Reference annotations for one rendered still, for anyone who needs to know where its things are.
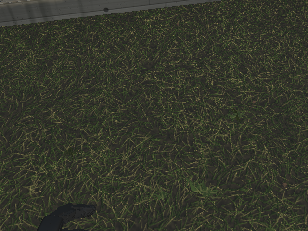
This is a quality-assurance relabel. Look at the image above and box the robot left hand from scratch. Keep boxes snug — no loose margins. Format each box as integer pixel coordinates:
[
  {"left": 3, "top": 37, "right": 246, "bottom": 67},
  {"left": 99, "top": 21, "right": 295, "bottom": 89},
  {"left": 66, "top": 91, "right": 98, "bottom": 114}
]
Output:
[{"left": 37, "top": 202, "right": 96, "bottom": 231}]

